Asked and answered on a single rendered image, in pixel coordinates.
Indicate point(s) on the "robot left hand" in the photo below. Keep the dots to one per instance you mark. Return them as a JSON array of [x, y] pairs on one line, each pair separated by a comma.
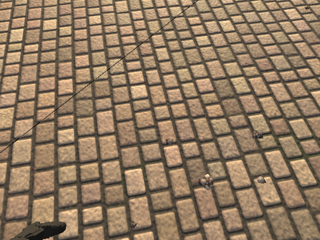
[[40, 231]]

